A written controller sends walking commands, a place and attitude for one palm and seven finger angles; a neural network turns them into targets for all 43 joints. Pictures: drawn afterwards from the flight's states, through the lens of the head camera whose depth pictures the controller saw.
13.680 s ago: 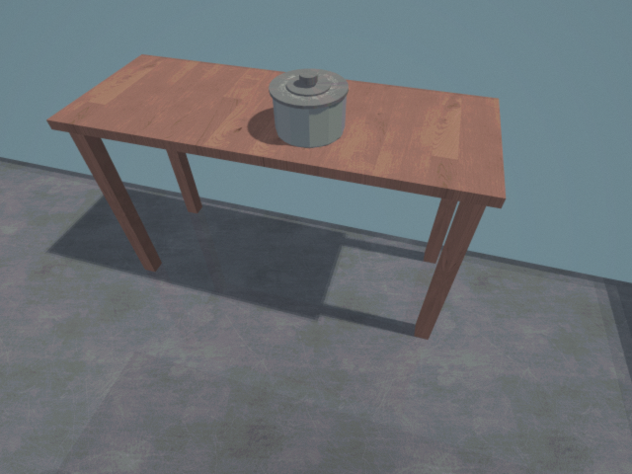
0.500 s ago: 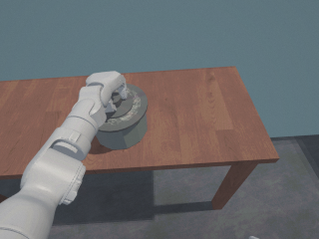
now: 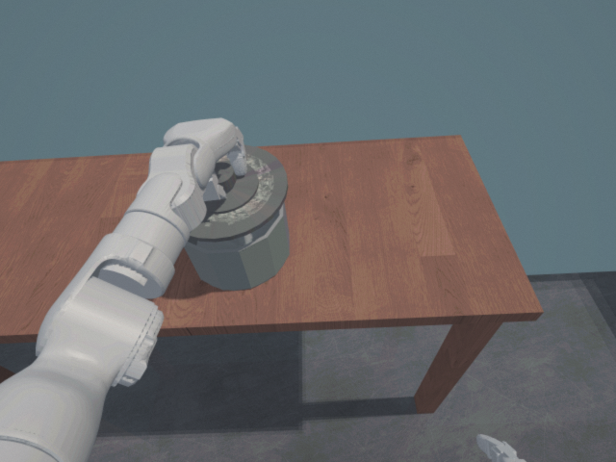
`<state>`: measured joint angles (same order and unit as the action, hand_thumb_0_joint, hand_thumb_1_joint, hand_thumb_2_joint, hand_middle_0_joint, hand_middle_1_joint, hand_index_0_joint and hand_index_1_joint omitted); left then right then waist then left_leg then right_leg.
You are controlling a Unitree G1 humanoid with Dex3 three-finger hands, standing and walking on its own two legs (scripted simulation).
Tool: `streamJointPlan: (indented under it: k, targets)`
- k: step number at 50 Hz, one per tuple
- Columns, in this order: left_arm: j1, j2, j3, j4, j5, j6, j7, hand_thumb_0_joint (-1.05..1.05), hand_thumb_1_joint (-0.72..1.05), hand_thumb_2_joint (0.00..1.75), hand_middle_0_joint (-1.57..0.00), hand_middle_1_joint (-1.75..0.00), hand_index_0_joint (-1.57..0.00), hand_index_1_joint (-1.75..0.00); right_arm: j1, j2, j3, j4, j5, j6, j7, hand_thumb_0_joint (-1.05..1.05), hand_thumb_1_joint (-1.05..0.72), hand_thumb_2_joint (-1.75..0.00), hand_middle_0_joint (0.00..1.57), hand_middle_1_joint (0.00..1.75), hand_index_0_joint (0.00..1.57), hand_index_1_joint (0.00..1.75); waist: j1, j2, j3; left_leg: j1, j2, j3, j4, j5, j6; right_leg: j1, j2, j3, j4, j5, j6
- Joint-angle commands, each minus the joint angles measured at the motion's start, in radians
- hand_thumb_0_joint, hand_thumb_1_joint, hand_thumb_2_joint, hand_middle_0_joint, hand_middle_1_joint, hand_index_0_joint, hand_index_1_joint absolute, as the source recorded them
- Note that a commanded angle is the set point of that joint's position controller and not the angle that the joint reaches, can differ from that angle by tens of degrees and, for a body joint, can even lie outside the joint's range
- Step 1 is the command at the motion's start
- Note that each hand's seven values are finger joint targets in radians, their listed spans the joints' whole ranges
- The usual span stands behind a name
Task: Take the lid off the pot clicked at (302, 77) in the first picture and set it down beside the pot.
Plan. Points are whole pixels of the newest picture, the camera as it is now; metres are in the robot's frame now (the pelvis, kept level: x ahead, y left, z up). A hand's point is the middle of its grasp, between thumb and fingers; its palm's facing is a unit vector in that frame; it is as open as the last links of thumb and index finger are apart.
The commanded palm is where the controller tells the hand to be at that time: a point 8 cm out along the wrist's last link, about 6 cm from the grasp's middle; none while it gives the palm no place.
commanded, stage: lift the lid straight up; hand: left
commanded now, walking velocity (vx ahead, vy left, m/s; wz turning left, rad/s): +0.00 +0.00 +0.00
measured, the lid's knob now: (220, 176) +0.49 +0.12 +0.11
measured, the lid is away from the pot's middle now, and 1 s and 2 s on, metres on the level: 0.01 0.01 0.08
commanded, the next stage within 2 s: move the lid sideways beside the pot in 1.34 s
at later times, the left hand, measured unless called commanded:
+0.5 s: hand (201, 152) +0.47 +0.12 +0.17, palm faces -0.26 -0.04 -0.96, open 7.3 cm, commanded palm +0.46 +0.13 +0.24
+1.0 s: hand (188, 125) +0.47 +0.13 +0.22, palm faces -0.24 -0.05 -0.97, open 7.3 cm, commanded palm +0.46 +0.13 +0.28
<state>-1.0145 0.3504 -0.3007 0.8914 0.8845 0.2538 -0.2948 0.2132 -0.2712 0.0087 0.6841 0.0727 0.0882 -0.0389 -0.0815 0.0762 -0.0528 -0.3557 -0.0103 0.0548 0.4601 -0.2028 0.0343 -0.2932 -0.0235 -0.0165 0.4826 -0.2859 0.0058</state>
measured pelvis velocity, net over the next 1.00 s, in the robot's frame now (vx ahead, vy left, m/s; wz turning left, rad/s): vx -0.01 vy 0.01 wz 0.01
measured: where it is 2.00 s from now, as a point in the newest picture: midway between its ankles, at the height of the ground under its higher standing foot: outside the picture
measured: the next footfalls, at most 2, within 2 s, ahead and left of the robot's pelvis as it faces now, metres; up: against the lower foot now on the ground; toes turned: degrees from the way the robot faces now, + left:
none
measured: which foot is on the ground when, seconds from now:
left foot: down 0.00-1.00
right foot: down 0.00-1.00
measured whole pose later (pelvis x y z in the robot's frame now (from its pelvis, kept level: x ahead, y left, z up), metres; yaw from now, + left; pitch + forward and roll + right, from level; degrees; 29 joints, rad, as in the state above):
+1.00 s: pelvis -0.01 +0.01 +0.00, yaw +1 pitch +4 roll +0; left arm -1.22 0.39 -0.31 0.91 0.90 0.30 -0.44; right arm 0.23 -0.28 0.02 0.69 0.06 0.04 -0.03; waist -0.08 0.07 -0.05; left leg -0.33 -0.03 0.05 0.42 -0.17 0.05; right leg -0.26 -0.04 -0.02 0.45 -0.26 0.02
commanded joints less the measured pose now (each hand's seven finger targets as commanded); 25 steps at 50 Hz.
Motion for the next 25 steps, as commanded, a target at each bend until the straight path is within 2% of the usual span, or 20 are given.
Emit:
streamJointPlan:
  k: [1, 2, 4, 5, 7, 9, 10, 12, 13, 14, 15, 16, 18, 20, 23, 24, 25]
  targets:
    - [-0.597, 0.246, 0.096, -0.201, 0.026, 0.001, 0.043, 0.00, 0.72, 0.87, -0.91, -1.05, -0.87, -1.06, -0.030, -0.116, -0.031, -0.115, -0.002, -0.038, -0.008, 0.00, -0.90, -0.90, 0.20, 0.30, 0.20, 0.30, -0.002, -0.123, -0.398, 0.268, -0.028, -0.051, -0.001, 0.238, 0.054, 0.046, 0.031, -0.011, -0.051, 0.406, -0.036]
    - [-0.607, 0.232, 0.077, -0.190, 0.026, 0.006, 0.040, 0.00, 0.72, 0.87, -0.91, -1.05, -0.87, -1.06, -0.037, -0.119, -0.030, -0.111, 0.000, -0.036, -0.008, 0.00, -0.90, -0.90, 0.20, 0.30, 0.20, 0.30, -0.011, -0.106, -0.370, 0.274, -0.025, -0.047, -0.001, 0.223, 0.052, 0.023, 0.031, -0.011, -0.051, 0.397, -0.035]
    - [-0.645, 0.231, 0.073, -0.241, 0.026, 0.004, 0.035, 0.00, 0.72, 0.87, -0.91, -1.05, -0.87, -1.06, -0.034, -0.116, -0.033, -0.117, -0.001, -0.042, -0.004, 0.00, -0.90, -0.90, 0.20, 0.30, 0.20, 0.30, -0.008, -0.089, -0.418, 0.312, -0.026, -0.055, -0.001, 0.241, 0.051, 0.030, 0.033, -0.014, -0.047, 0.400, -0.035]
    - [-0.628, 0.236, 0.081, -0.228, 0.030, 0.005, 0.031, 0.00, 0.72, 0.87, -0.91, -1.05, -0.87, -1.06, -0.036, -0.116, -0.033, -0.115, -0.002, -0.042, -0.004, 0.00, -0.90, -0.90, 0.20, 0.30, 0.20, 0.30, -0.005, -0.090, -0.423, 0.319, -0.027, -0.056, 0.004, 0.263, 0.051, 0.031, 0.034, -0.014, -0.045, 0.410, -0.037]
    - [-0.645, 0.207, 0.058, -0.244, 0.022, 0.004, 0.019, 0.00, 0.72, 0.87, -0.91, -1.05, -0.87, -1.06, -0.031, -0.115, -0.035, -0.117, -0.003, -0.045, -0.001, 0.00, -0.90, -0.90, 0.20, 0.30, 0.20, 0.30, -0.012, -0.095, -0.415, 0.323, -0.026, -0.058, 0.010, 0.277, 0.052, 0.024, 0.035, -0.016, -0.046, 0.425, -0.037]
    - [-0.643, 0.250, 0.091, -0.204, 0.026, 0.017, 0.013, 0.00, 0.72, 0.87, -0.91, -1.05, -0.87, -1.06, -0.025, -0.123, -0.033, -0.106, -0.003, -0.041, -0.002, 0.00, -0.90, -0.90, 0.20, 0.30, 0.20, 0.30, -0.008, -0.123, -0.389, 0.299, -0.027, -0.057, -0.003, 0.248, 0.052, 0.029, 0.035, -0.018, -0.052, 0.408, -0.035]
    - [-0.663, 0.289, 0.118, -0.230, 0.028, 0.013, 0.014, 0.00, 0.72, 0.87, -0.91, -1.05, -0.87, -1.06, -0.030, -0.125, -0.030, -0.111, -0.002, -0.042, -0.002, 0.00, -0.90, -0.90, 0.20, 0.30, 0.20, 0.30, 0.000, -0.117, -0.414, 0.305, -0.026, -0.062, -0.008, 0.257, 0.050, 0.045, 0.033, -0.016, -0.048, 0.413, -0.036]
    - [-0.675, 0.257, 0.090, -0.248, 0.033, 0.006, 0.008, 0.00, 0.72, 0.87, -0.91, -1.05, -0.87, -1.06, -0.034, -0.120, -0.031, -0.116, -0.005, -0.049, -0.003, 0.00, -0.90, -0.90, 0.20, 0.30, 0.20, 0.30, -0.005, -0.091, -0.424, 0.321, -0.026, -0.064, -0.001, 0.279, 0.050, 0.038, 0.032, -0.017, -0.046, 0.422, -0.039]
    - [-0.671, 0.230, 0.067, -0.236, 0.042, 0.011, 0.006, 0.00, 0.72, 0.87, -0.91, -1.05, -0.87, -1.06, -0.033, -0.118, -0.030, -0.113, -0.004, -0.048, -0.001, 0.00, -0.90, -0.90, 0.20, 0.30, 0.20, 0.30, -0.007, -0.098, -0.416, 0.328, -0.027, -0.066, -0.002, 0.280, 0.049, 0.021, 0.036, -0.021, -0.049, 0.409, -0.039]
    - [-0.678, 0.226, 0.069, -0.244, 0.038, 0.015, 0.005, 0.00, 0.72, 0.87, -0.91, -1.05, -0.87, -1.06, -0.029, -0.118, -0.034, -0.111, -0.004, -0.051, 0.000, 0.00, -0.90, -0.90, 0.20, 0.30, 0.20, 0.30, -0.007, -0.096, -0.413, 0.335, -0.023, -0.065, -0.001, 0.286, 0.049, 0.018, 0.036, -0.022, -0.049, 0.411, -0.039]
    - [-0.690, 0.231, 0.070, -0.256, 0.037, 0.015, 0.004, 0.00, 0.72, 0.87, -0.91, -1.05, -0.87, -1.06, -0.032, -0.118, -0.033, -0.114, -0.005, -0.053, 0.003, 0.00, -0.90, -0.90, 0.20, 0.30, 0.20, 0.30, -0.005, -0.082, -0.425, 0.346, -0.025, -0.071, -0.004, 0.288, 0.046, 0.015, 0.037, -0.023, -0.048, 0.402, -0.040]
    - [-0.671, 0.234, 0.086, -0.251, 0.026, 0.011, 0.000, 0.00, 0.72, 0.87, -0.91, -1.05, -0.87, -1.06, -0.032, -0.117, -0.034, -0.121, -0.008, -0.057, 0.004, 0.00, -0.90, -0.90, 0.20, 0.30, 0.20, 0.30, 0.001, -0.093, -0.425, 0.334, -0.028, -0.072, 0.001, 0.305, 0.050, 0.030, 0.034, -0.021, -0.049, 0.419, -0.043]
    - [-0.667, 0.285, 0.121, -0.239, 0.033, 0.020, -0.002, 0.00, 0.72, 0.87, -0.91, -1.05, -0.87, -1.06, -0.031, -0.123, -0.031, -0.115, -0.009, -0.054, 0.005, 0.00, -0.90, -0.90, 0.20, 0.30, 0.20, 0.30, 0.008, -0.110, -0.428, 0.325, -0.027, -0.070, -0.007, 0.298, 0.049, 0.055, 0.033, -0.019, -0.046, 0.433, -0.040]
    - [-0.660, 0.244, 0.082, -0.186, 0.039, 0.039, -0.010, 0.00, 0.72, 0.87, -0.91, -1.05, -0.87, -1.06, -0.034, -0.121, -0.028, -0.110, -0.005, -0.047, 0.004, 0.00, -0.90, -0.90, 0.20, 0.30, 0.20, 0.30, 0.000, -0.130, -0.375, 0.296, -0.028, -0.066, -0.016, 0.268, 0.048, 0.031, 0.035, -0.025, -0.056, 0.406, -0.038]
    - [-0.725, 0.263, 0.093, -0.272, 0.042, 0.027, -0.016, 0.00, 0.72, 0.87, -0.91, -1.05, -0.87, -1.06, -0.044, -0.118, -0.030, -0.123, -0.008, -0.059, 0.006, 0.00, -0.90, -0.90, 0.20, 0.30, 0.20, 0.30, 0.004, -0.105, -0.439, 0.348, -0.026, -0.077, -0.012, 0.297, 0.048, 0.044, 0.034, -0.022, -0.050, 0.413, -0.040]
    - [-0.732, 0.245, 0.077, -0.283, 0.044, 0.026, -0.018, 0.00, 0.72, 0.87, -0.91, -1.05, -0.87, -1.06, -0.046, -0.116, -0.031, -0.125, -0.008, -0.062, 0.007, 0.00, -0.90, -0.90, 0.20, 0.30, 0.20, 0.30, 0.003, -0.079, -0.445, 0.363, -0.026, -0.077, -0.010, 0.314, 0.046, 0.035, 0.034, -0.021, -0.047, 0.415, -0.042]
    - [-0.708, 0.229, 0.070, -0.254, 0.041, 0.032, -0.022, 0.00, 0.72, 0.87, -0.91, -1.05, -0.87, -1.06, -0.041, -0.114, -0.031, -0.122, -0.009, -0.062, 0.008, 0.00, -0.90, -0.90, 0.20, 0.30, 0.20, 0.30, 0.004, -0.099, -0.434, 0.362, -0.026, -0.082, -0.008, 0.327, 0.047, 0.028, 0.037, -0.026, -0.048, 0.415, -0.042]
